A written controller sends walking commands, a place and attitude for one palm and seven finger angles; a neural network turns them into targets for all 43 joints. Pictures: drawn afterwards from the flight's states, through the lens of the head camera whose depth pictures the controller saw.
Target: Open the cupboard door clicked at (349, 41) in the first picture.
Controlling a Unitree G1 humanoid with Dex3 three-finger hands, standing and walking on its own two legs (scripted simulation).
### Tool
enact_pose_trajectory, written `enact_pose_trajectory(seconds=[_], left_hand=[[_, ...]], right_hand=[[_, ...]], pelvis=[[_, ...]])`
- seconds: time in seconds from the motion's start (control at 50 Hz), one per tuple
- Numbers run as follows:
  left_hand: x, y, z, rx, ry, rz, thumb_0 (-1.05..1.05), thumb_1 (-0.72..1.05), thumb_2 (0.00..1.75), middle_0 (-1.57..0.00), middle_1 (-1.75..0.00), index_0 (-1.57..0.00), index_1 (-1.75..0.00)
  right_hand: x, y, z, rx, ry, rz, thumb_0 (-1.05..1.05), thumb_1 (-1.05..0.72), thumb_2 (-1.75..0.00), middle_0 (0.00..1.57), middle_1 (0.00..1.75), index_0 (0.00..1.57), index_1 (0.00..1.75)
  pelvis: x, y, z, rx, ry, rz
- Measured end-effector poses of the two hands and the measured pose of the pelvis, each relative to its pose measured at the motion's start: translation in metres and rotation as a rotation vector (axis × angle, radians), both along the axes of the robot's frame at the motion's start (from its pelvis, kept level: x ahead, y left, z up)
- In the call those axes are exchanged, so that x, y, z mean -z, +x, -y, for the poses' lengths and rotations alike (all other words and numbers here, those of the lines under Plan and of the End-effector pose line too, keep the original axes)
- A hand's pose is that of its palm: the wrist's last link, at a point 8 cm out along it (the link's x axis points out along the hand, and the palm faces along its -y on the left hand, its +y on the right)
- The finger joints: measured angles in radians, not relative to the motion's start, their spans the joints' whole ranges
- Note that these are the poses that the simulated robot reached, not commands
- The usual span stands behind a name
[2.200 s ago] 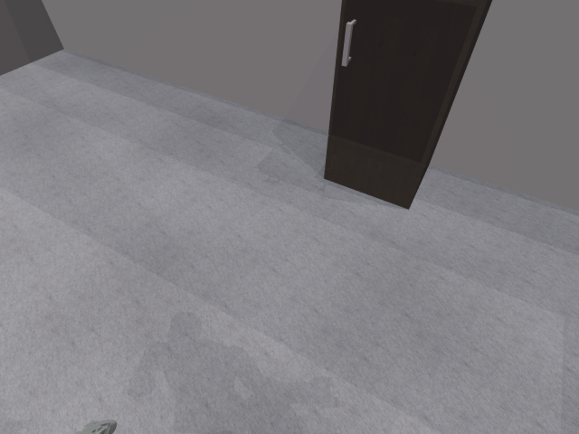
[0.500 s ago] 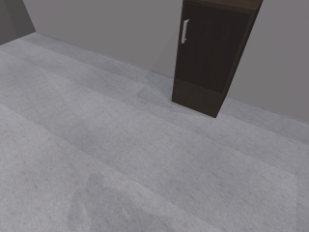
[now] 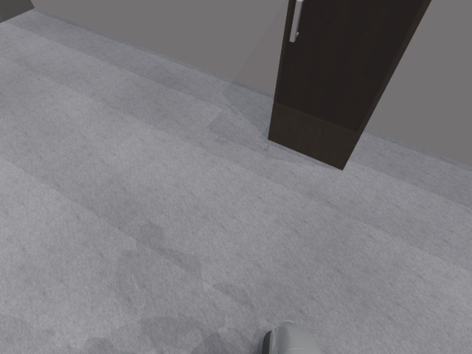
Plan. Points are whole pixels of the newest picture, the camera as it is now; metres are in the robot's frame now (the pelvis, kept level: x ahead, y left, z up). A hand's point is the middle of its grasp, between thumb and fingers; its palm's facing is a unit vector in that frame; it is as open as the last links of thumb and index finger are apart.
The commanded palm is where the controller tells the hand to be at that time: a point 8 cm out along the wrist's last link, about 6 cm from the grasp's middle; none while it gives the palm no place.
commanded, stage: walk to a spot facing it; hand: left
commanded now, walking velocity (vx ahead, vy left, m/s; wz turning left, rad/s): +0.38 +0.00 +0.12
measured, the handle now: (297, 19) +1.21 -0.22 -0.04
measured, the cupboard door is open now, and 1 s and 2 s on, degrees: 0 0 0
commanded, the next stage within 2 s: turn to face it in 0.56 s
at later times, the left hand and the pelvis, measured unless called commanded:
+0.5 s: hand (148, 349) +0.15 +0.18 -0.18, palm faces +0.24 -0.96 -0.16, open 7.3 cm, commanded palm none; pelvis +0.23 +0.01 +0.00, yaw +9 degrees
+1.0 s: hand (151, 219) +0.43 +0.22 -0.17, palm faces +0.07 -0.97 -0.22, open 7.3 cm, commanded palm none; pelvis +0.39 +0.03 +0.00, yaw +0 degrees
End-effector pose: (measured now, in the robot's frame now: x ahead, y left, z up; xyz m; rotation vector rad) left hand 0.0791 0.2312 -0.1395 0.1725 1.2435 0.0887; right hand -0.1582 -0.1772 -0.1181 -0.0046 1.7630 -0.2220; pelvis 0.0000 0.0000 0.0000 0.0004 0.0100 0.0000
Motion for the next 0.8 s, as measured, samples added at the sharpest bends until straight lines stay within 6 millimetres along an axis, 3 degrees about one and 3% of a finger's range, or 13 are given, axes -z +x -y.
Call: enact_pose_trajectory(seconds=[0.08, 0.14, 0.24, 0.32, 0.42, 0.52, 0.56, 0.62, 0.66, 0.8], left_hand=[[0.004, 0.08, 0.016, 0.022, 0.025, 0.139, 0.01, 0.93, 0.9, -0.2, -0.3, -0.2, -0.3], [-0.001, 0.105, 0.024, -0.014, 0.026, 0.192, 0.01, 0.92, 0.9, -0.2, -0.3, -0.2, -0.3], [-0.008, 0.1, 0.03, -0.097, 0.029, 0.12, 0.0, 0.93, 0.9, -0.2, -0.3, -0.2, -0.3], [-0.009, 0.089, 0.018, -0.148, 0.04, 0.035, -0.01, 0.96, 0.9, -0.21, -0.3, -0.2, -0.3], [0.002, 0.072, 0.013, -0.226, 0.005, -0.081, 0.0, 0.94, 0.9, -0.2, -0.3, -0.2, -0.3], [0.02, 0.059, 0.005, -0.313, -0.046, -0.219, 0.0, 0.92, 0.9, -0.2, -0.3, -0.2, -0.3], [0.025, 0.062, 0.0, -0.329, -0.061, -0.272, 0.01, 0.92, 0.9, -0.2, -0.3, -0.2, -0.3], [0.019, 0.086, -0.011, -0.327, -0.062, -0.282, 0.01, 0.92, 0.9, -0.2, -0.3, -0.2, -0.3], [0.013, 0.111, -0.02, -0.32, -0.057, -0.252, 0.01, 0.92, 0.9, -0.2, -0.3, -0.2, -0.3], [-0.001, 0.21, -0.036, -0.279, -0.033, -0.133, 0.01, 0.92, 0.9, -0.2, -0.3, -0.2, -0.3]], right_hand=[[0.018, 0.038, 0.022, 0.003, 0.013, -0.036, 0.0, -0.9, -0.9, 0.2, 0.3, 0.2, 0.3], [0.029, 0.097, 0.047, -0.036, -0.005, 0.034, 0.01, -0.91, -0.9, 0.2, 0.3, 0.2, 0.3], [0.028, 0.242, 0.081, -0.134, -0.065, 0.303, 0.01, -0.91, -0.9, 0.2, 0.3, 0.2, 0.3], [0.013, 0.353, 0.085, -0.204, -0.085, 0.497, 0.0, -0.91, -0.9, 0.19, 0.3, 0.19, 0.3], [-0.003, 0.465, 0.064, -0.319, -0.072, 0.631, 0.0, -0.91, -0.9, 0.19, 0.3, 0.19, 0.3], [-0.002, 0.553, 0.023, -0.428, -0.063, 0.695, 0.0, -0.91, -0.9, 0.19, 0.3, 0.19, 0.3], [0.002, 0.572, 0.009, -0.443, -0.066, 0.714, 0.0, -0.91, -0.9, 0.19, 0.3, 0.19, 0.3], [0.003, 0.577, -0.005, -0.423, -0.059, 0.682, 0.0, -0.91, -0.9, 0.2, 0.3, 0.19, 0.3], [0.002, 0.573, -0.01, -0.394, -0.059, 0.641, 0.0, -0.92, -0.9, 0.2, 0.3, 0.2, 0.3], [0.001, 0.56, 0.003, -0.319, -0.094, 0.506, -0.02, -0.95, -0.9, 0.2, 0.3, 0.2, 0.3]], pelvis=[[0.018, 0.046, 0.018, -0.019, 0.005, 0.015], [0.016, 0.071, 0.026, -0.045, -0.004, 0.034], [0.001, 0.113, 0.029, -0.069, -0.014, 0.038], [-0.006, 0.147, 0.026, -0.092, -0.024, 0.031], [-0.005, 0.191, 0.012, -0.124, -0.039, 0.035], [0.008, 0.241, -0.016, -0.156, -0.043, 0.047], [0.013, 0.256, -0.027, -0.159, -0.031, 0.054], [0.007, 0.275, -0.037, -0.157, -0.021, 0.06], [0.0, 0.288, -0.042, -0.159, -0.014, 0.058], [-0.012, 0.334, -0.049, -0.129, 0.004, 0.048]])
